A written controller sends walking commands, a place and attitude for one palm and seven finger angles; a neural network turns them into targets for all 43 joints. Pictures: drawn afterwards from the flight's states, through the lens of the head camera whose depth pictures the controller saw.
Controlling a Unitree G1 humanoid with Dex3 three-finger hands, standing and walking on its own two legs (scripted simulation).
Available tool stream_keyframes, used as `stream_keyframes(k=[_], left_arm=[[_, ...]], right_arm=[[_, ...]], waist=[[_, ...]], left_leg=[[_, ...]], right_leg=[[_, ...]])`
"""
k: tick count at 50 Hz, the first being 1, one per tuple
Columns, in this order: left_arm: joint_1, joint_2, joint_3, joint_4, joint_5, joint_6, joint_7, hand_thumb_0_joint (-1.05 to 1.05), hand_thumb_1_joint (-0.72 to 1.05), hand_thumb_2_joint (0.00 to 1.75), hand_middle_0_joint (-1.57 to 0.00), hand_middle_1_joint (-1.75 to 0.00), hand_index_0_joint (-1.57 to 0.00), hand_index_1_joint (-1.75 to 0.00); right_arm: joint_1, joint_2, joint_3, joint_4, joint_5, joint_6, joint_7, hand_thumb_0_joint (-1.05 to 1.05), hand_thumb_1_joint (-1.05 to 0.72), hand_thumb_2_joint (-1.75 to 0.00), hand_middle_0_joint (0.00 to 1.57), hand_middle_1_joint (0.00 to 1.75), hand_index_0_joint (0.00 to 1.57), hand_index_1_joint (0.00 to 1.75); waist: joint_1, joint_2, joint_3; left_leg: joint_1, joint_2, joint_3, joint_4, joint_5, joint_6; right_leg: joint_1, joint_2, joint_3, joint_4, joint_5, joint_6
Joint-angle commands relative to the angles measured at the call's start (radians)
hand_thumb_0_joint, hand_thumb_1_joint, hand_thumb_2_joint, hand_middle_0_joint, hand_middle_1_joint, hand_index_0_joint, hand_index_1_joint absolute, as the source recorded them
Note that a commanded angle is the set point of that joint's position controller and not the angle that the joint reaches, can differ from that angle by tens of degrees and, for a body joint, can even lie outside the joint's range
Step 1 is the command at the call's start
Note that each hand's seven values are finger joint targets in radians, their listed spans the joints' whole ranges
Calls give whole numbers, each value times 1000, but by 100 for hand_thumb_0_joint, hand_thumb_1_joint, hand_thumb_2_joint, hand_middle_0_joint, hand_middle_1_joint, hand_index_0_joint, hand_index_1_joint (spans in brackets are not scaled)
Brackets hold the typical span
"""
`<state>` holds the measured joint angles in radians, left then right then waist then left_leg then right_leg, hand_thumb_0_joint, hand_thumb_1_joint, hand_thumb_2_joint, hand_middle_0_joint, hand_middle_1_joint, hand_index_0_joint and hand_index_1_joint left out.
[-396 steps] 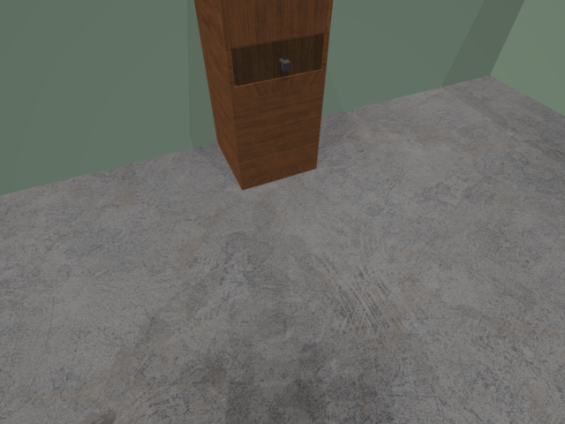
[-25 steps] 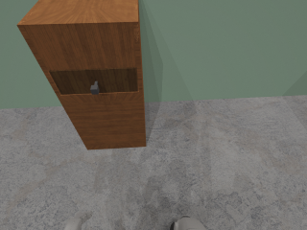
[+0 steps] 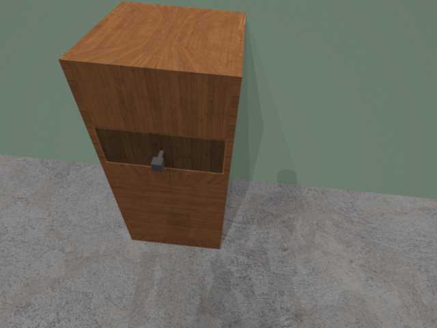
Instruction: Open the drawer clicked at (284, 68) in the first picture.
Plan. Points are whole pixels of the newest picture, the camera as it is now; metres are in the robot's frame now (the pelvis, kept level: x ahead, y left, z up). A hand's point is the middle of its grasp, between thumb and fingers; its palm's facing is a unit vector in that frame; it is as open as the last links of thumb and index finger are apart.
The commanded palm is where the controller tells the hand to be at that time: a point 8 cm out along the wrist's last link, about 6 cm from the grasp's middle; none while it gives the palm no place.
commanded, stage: come to a stop and stand still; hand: left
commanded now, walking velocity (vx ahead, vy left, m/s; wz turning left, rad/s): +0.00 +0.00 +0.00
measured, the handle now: (159, 160) +0.58 +0.24 -0.12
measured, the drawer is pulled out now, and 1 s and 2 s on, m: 0.00 0.00 0.00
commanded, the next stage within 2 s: look again from close up in 0.98 s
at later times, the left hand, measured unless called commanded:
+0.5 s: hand out of the picture +0.10 +0.15 -0.16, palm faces +0.01 -0.96 -0.28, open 7.3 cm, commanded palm none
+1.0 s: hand out of the picture +0.02 +0.16 -0.17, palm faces +0.05 -0.98 -0.20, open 7.3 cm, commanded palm none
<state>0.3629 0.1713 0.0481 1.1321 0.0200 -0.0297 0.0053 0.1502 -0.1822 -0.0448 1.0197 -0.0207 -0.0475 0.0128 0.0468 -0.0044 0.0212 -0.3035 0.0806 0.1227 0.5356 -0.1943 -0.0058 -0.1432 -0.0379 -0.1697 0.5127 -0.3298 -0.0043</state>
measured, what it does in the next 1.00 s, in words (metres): steps on the spot: right foot, then left foot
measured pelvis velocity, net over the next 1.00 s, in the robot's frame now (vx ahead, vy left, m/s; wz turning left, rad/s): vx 0.02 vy -0.03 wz -0.01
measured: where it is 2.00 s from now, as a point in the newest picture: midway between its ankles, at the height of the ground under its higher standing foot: outside the picture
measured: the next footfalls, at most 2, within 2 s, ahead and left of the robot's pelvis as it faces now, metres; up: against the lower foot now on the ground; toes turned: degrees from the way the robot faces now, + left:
right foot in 0.40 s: +0.05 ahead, -0.13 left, +0.00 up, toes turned -5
left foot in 0.86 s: +0.01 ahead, +0.12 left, +0.00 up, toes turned +2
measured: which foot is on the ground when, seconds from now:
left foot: down 0.00-0.40, up 0.42-0.84, down 0.86-1.00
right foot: down 0.00-0.00, up 0.02-0.38, down 0.40-1.00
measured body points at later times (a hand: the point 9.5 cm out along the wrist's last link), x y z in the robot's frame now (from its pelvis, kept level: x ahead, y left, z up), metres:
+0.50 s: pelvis +0.04 -0.05 +0.00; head +0.07 -0.08 +0.45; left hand +0.10 +0.20 -0.13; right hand +0.07 -0.28 -0.17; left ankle +0.03 +0.09 -0.70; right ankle +0.06 -0.14 -0.73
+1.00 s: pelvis +0.02 -0.03 +0.01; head +0.02 -0.03 +0.46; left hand +0.02 +0.21 -0.15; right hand +0.01 -0.25 -0.15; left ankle -0.03 +0.12 -0.73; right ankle +0.02 -0.13 -0.72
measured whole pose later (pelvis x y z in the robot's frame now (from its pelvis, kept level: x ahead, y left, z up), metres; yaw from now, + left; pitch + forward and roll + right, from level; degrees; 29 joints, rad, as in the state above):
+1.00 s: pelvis +0.02 -0.03 +0.01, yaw -1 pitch +1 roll +1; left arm 0.28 0.19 0.05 1.10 0.02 0.04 0.00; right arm 0.31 -0.13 -0.01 1.10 -0.02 0.01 -0.02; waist 0.01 -0.04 -0.02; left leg -0.11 0.03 0.01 0.38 -0.28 -0.04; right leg -0.31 -0.04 -0.07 0.64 -0.33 0.01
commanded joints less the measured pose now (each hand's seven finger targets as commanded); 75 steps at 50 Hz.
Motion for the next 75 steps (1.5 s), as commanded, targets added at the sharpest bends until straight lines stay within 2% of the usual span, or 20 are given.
stream_keyframes(k=[1,5,10,15,18,20,22,28,35,39,43,45,50,52,53,54,55,59,63,75], left_arm=[[-60,55,-4,-99,6,-12,6,0,90,90,-20,-30,-20,-30],[13,7,-18,-25,-10,11,11,0,90,90,-20,-30,-20,-30],[11,45,-6,-51,-3,61,24,0,90,90,-20,-30,-20,-30],[-40,50,7,-109,-1,68,24,0,90,90,-20,-30,-20,-30],[5,76,10,-104,1,44,26,0,90,90,-20,-30,-20,-30],[-43,192,19,-119,7,23,33,0,90,90,-20,-30,-20,-30],[-51,198,24,-126,3,24,36,0,90,90,-20,-30,-20,-30],[-128,182,37,-167,4,27,42,0,90,90,-20,-30,-20,-30],[-114,204,49,-160,13,31,30,0,90,90,-20,-30,-20,-30],[-155,180,38,-139,4,36,26,0,90,90,-20,-30,-20,-30],[-140,57,3,-140,-11,36,6,0,90,90,-20,-30,-20,-30],[-126,56,2,-107,7,50,-3,0,90,90,-20,-30,-20,-30],[-97,32,-15,-71,-4,21,-8,0,90,90,-20,-30,-20,-30],[-12,64,-15,-27,-11,2,4,0,90,90,-20,-30,-20,-30],[21,85,-13,-8,-15,-4,12,0,90,90,-20,-30,-20,-30],[-34,182,-26,-94,-8,8,23,0,90,90,-20,-30,-20,-30],[-7,99,-13,-80,-11,5,29,0,90,90,-20,-30,-20,-30],[56,95,-9,-104,-1,-19,40,0,90,90,-20,-30,-20,-30],[90,104,-2,-115,-1,-8,55,0,90,90,-20,-30,-20,-30],[6,109,-17,-127,-8,6,45,0,90,90,-20,-30,-20,-30]], right_arm=[[311,-191,-28,48,-10,5,-29,0,-90,-90,20,30,20,30],[72,-84,21,-4,4,-1,-53,0,-90,-90,20,30,20,30],[68,-125,-11,11,10,31,-67,0,-90,-90,20,30,20,30],[49,-147,-37,-1,-2,55,-60,0,-90,-90,20,30,20,30],[44,-126,-40,-4,5,61,-47,0,-90,-90,20,30,20,30],[98,-34,-25,-16,17,65,-31,0,-90,-90,20,30,20,30],[58,-50,-28,-25,12,97,-37,0,-90,-90,20,30,20,30],[88,-84,-31,-11,4,99,-22,0,-90,-90,20,30,20,30],[87,-66,-17,-27,6,82,-15,0,-90,-90,20,30,20,30],[207,-37,-2,18,6,62,-23,0,-90,-90,20,30,20,30],[191,-150,-2,12,-12,44,-40,0,-90,-90,20,30,20,30],[94,-144,-1,3,-6,41,-41,0,-90,-90,20,30,20,30],[159,-102,7,47,-2,27,-56,0,-90,-90,20,30,20,30],[197,-72,11,65,9,15,-61,0,-90,-90,20,30,20,30],[208,-54,15,68,14,10,-61,0,-90,-90,20,30,20,30],[163,-110,8,-15,3,49,-43,0,-90,-90,20,30,20,30],[174,-110,15,-20,-18,38,-48,0,-90,-90,20,30,20,30],[235,-29,26,-22,-1,22,-55,0,-90,-90,20,30,20,30],[210,-36,13,-16,11,25,-63,0,-90,-90,20,30,20,30],[157,-96,10,8,6,37,-55,0,-90,-90,20,30,20,30]], waist=[[-136,298,-14],[-24,83,13],[-37,129,-26],[-38,192,-7],[-9,116,-48],[-45,-177,-45],[-13,-214,-54],[-14,-134,-38],[9,-170,-33],[-48,-162,-53],[-36,127,58],[-21,257,118],[-41,153,100],[-33,72,3],[-37,28,-41],[-80,-29,126],[-51,-11,30],[-59,-212,-139],[-42,-118,-95],[-56,16,11]], left_leg=[[327,344,-435,-308,29,179],[130,233,-167,-261,556,143],[173,245,-124,-215,667,158],[143,238,-130,-174,556,158],[117,148,-86,-53,328,76],[-19,-36,7,121,-206,-17],[-39,-45,-115,355,-392,-11],[-141,-43,-154,485,-229,-35],[-39,-48,-101,201,-250,-24],[184,-70,-60,-101,-112,-9],[-12,184,-375,-410,-431,90],[-127,192,-383,-493,-519,106],[128,125,-238,-292,34,99],[142,61,-164,-131,294,51],[129,33,-134,-101,260,26],[56,-15,-140,-105,-9,8],[27,8,-121,-55,-119,21],[-4,-43,-97,35,-82,25],[-13,-41,-77,1,-61,28],[116,24,-105,-71,197,22]], right_leg=[[-434,-16,75,470,-279,-6],[-239,-83,154,385,-76,32],[-206,-55,121,303,-60,46],[-193,-35,107,235,-60,27],[-55,-42,109,-57,223,25],[-4,-302,353,-147,651,-86],[-72,-356,420,-199,644,-183],[3,-298,339,-205,434,-169],[-14,-273,360,-278,120,-165],[-119,-193,305,-265,-44,-102],[-165,-4,104,-9,-9,7],[-125,1,97,150,-6,16],[-190,-5,112,7,4,20],[-7,-50,173,-129,322,2],[61,-97,210,-116,497,-21],[-107,-49,205,-109,110,-50],[-108,-61,232,-93,-48,-45],[125,-148,288,-60,723,-85],[178,-154,237,16,994,-71],[13,-76,172,-58,532,-31]])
